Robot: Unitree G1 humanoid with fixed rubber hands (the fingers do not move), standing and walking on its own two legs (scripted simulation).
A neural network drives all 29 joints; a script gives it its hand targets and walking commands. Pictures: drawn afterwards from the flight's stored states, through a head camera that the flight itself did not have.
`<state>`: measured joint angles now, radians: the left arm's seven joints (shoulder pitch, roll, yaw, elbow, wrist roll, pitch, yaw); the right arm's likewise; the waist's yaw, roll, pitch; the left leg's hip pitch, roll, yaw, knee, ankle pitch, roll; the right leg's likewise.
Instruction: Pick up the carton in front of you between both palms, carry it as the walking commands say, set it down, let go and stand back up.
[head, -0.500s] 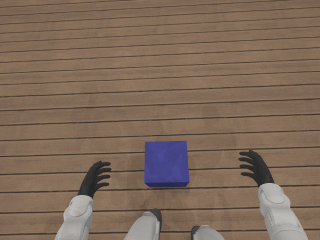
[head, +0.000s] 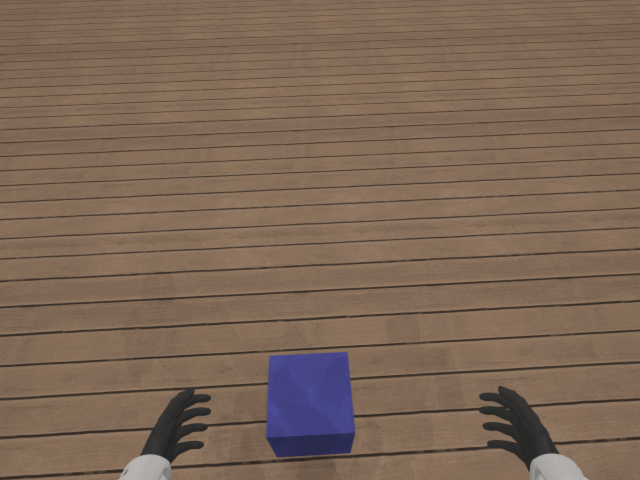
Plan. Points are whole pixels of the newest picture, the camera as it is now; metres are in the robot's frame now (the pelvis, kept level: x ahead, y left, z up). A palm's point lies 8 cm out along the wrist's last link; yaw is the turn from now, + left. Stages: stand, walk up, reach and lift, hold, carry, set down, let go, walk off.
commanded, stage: let go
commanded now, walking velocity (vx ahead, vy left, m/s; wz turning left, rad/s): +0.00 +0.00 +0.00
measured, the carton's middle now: (311, 406) +0.38 +0.07 -0.65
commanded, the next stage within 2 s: stand in 0.18 s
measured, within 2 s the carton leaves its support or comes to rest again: neither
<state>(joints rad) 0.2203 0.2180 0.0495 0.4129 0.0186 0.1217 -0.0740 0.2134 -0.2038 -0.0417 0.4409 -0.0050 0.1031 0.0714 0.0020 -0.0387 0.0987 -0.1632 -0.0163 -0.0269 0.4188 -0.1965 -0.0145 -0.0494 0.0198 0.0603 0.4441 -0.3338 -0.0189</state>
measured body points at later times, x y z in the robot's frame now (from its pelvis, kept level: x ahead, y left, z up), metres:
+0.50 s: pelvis +0.04 +0.01 -0.01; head +0.04 +0.02 +0.44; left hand +0.11 +0.29 -0.12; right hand +0.14 -0.24 -0.13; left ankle +0.02 +0.13 -0.74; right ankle -0.05 -0.11 -0.74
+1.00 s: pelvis +0.05 +0.01 -0.02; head +0.05 +0.02 +0.43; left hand +0.03 +0.28 -0.16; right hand +0.13 -0.24 -0.15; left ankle +0.02 +0.13 -0.74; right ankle -0.05 -0.11 -0.74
